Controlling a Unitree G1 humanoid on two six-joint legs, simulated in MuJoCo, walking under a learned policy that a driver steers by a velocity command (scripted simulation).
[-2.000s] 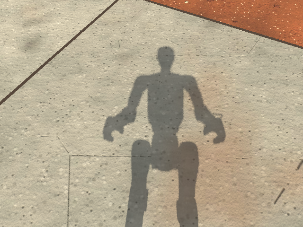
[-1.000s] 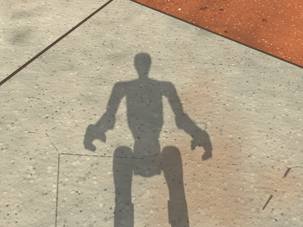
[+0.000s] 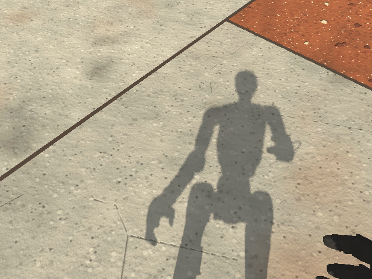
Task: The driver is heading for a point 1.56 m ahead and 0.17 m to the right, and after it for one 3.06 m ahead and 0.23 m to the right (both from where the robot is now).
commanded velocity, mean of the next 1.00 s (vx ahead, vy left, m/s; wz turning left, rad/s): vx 0.49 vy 0.00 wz -0.22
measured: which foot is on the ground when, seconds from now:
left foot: down 0.00-0.46, up 0.48-1.00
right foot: up 0.00-0.44, down 0.46-1.00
